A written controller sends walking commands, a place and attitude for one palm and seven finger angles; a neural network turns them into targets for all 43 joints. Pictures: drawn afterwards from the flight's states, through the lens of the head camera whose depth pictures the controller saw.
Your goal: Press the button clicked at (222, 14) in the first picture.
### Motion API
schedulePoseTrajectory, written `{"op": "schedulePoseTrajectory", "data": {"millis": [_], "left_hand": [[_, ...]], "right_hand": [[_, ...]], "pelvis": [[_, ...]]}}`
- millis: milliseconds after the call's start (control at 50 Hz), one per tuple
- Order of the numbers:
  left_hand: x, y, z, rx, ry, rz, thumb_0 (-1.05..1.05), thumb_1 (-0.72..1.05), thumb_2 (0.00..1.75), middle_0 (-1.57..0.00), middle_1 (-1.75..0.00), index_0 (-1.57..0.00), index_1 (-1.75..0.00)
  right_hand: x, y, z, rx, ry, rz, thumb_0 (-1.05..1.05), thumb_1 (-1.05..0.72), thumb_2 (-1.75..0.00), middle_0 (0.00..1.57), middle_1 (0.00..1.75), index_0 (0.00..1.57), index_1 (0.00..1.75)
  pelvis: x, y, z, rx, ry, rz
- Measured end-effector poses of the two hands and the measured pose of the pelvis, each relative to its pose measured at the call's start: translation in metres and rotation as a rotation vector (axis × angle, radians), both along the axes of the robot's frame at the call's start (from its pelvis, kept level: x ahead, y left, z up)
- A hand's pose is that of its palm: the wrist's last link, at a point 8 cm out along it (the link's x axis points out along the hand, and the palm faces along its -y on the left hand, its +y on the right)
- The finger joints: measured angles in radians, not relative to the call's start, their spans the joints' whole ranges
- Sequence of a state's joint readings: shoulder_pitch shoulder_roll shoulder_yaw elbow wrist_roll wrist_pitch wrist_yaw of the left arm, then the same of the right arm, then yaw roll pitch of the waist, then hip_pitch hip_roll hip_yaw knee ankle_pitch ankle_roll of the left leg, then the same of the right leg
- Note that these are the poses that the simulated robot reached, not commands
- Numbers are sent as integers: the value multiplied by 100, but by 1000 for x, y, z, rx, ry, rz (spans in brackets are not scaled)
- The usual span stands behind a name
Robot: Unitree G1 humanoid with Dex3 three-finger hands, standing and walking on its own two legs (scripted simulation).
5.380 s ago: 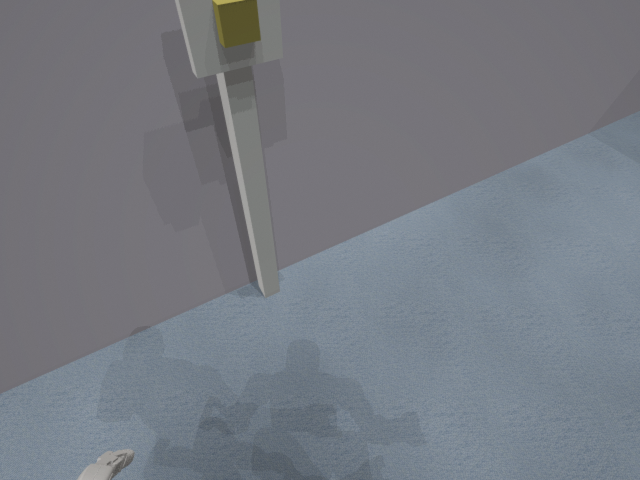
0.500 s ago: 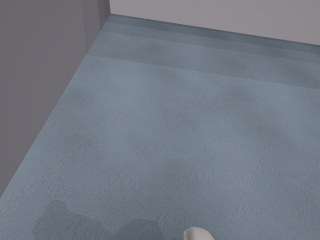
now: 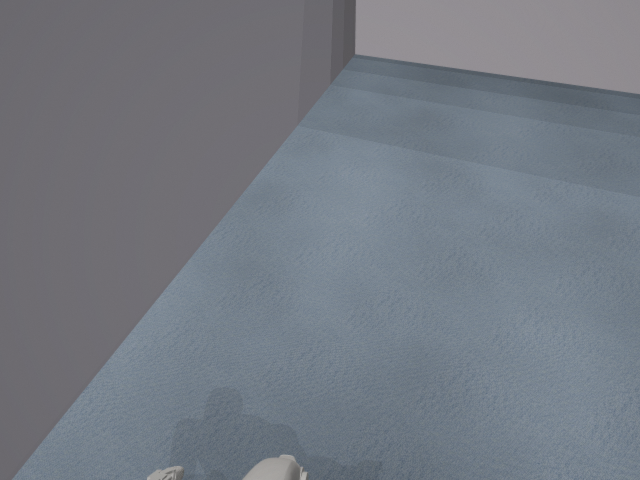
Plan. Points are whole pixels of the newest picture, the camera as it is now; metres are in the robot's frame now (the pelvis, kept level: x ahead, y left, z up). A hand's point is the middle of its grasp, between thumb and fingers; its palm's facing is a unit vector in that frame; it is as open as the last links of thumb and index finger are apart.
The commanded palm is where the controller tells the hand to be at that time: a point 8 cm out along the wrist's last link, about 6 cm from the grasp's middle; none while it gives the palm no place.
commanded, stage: turn to face it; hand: left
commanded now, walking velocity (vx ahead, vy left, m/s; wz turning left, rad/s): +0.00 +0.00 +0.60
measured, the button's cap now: out of the picture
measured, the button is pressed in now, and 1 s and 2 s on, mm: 0 0 0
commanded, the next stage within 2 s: take the last steps up to it in 1.88 s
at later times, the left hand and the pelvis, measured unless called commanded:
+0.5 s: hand out of the picture -0.03 +0.28 -0.18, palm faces +0.34 -0.91 -0.25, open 7.4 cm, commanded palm none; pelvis -0.02 +0.05 +0.00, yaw +18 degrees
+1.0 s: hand out of the picture -0.02 +0.22 -0.13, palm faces +0.55 -0.78 -0.29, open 7.4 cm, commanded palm none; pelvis +0.00 +0.00 +0.00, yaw +36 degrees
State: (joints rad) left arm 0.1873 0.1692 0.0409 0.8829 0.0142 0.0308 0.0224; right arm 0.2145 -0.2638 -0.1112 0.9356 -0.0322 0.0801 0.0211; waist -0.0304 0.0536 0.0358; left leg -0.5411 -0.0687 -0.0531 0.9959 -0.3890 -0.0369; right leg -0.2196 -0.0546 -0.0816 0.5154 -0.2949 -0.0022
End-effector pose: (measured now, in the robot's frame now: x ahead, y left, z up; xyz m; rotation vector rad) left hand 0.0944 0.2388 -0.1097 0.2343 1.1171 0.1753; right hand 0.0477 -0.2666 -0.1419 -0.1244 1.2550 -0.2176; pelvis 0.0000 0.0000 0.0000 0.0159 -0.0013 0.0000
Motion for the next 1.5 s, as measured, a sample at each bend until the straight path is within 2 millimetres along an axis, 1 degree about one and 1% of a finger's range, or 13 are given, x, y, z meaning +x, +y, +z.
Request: {"op": "schedulePoseTrajectory", "data": {"millis": [100,180,400,480,600,700,820,940,1060,1160,1320,1400,1500], "left_hand": [[-35,-1,0,-3,38,67,1,91,90,-20,-30,-20,-30],[-63,5,-7,-17,66,135,1,91,90,-20,-30,-20,-30],[-152,62,-47,-65,213,344,1,91,90,-20,-30,-20,-30],[-153,77,-37,-63,192,379,1,91,90,-20,-30,-20,-29],[-130,89,-20,-41,65,408,1,91,90,-20,-30,-20,-29],[-107,86,-8,-16,-19,425,1,91,90,-20,-30,-20,-29],[-92,64,2,26,-100,448,1,91,90,-20,-30,-20,-29],[-124,31,11,41,-78,523,1,91,90,-20,-30,-20,-30],[-173,7,5,10,-4,637,1,91,90,-20,-30,-20,-30],[-223,-6,-9,-34,57,741,1,91,90,-20,-30,-20,-30],[-316,-7,-51,-118,167,914,1,91,90,-20,-30,-20,-30],[-334,-1,-45,-133,186,955,1,91,90,-20,-30,-20,-29],[-331,15,-30,-110,105,983,1,91,90,-20,-30,-20,-29]], "right_hand": [[15,-8,6,-9,5,75,0,-90,-90,20,30,20,30],[32,-2,7,-23,36,155,0,-90,-90,20,30,20,30],[110,80,20,-72,-93,400,0,-90,-90,20,30,20,30],[113,98,32,-79,-113,432,0,-90,-90,20,30,20,30],[106,109,31,-59,-80,470,0,-90,-90,20,30,20,30],[99,102,21,-35,-38,487,0,-90,-90,20,30,20,30],[100,78,-2,-6,20,511,0,-90,-90,20,30,20,30],[118,63,-8,-2,50,575,0,-90,-90,20,30,20,30],[137,70,0,-20,63,670,0,-90,-90,20,30,20,30],[155,100,6,-51,57,776,0,-90,-90,20,30,20,30],[176,191,19,-71,-106,964,0,-90,-90,20,30,20,30],[169,217,34,-68,-148,1005,0,-90,-90,20,30,20,30],[155,234,39,-56,-131,1045,0,-90,-90,20,30,20,30]], "pelvis": [[-3,-6,4,15,-10,75],[-6,-2,3,16,-7,138],[-15,38,-13,-13,11,263],[-17,46,-2,-40,8,304],[-16,49,4,-42,2,371],[-14,40,3,-32,0,429],[-6,17,-6,-10,7,504],[-4,2,-2,8,-12,595],[-6,0,3,20,-15,680],[-16,6,1,12,-14,752],[-44,32,-18,-18,-7,843],[-52,42,-7,-43,-15,875],[-58,49,4,-54,-20,925]]}}
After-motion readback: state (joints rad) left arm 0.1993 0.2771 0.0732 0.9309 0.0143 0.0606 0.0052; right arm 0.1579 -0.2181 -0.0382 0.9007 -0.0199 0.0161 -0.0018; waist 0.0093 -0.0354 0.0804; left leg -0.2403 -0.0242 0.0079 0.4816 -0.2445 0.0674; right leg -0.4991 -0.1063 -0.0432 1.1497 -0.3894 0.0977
